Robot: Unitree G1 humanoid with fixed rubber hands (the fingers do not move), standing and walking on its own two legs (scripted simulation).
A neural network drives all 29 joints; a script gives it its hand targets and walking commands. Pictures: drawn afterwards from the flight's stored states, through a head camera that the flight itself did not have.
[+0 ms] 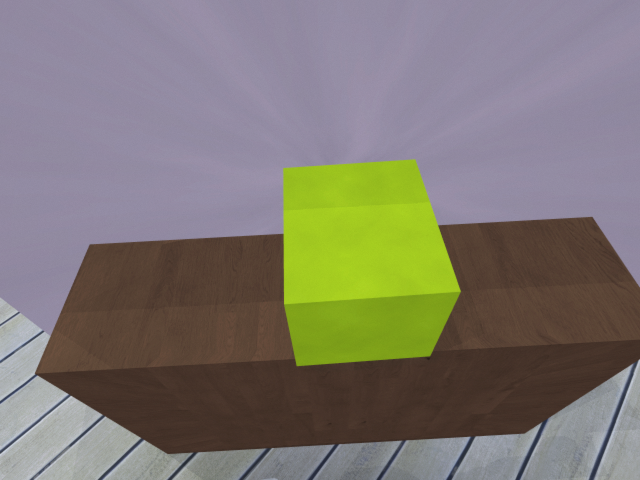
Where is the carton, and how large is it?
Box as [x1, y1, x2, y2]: [283, 159, 460, 365]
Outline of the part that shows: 414,159 283,168 284,306 297,365 430,355 460,290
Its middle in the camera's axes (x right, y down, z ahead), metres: +0.06 +0.04 +0.62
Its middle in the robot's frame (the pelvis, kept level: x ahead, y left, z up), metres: +0.43 -0.03 -0.03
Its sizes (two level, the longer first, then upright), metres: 0.248 0.213 0.196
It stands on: a pedestal, 0.64 m high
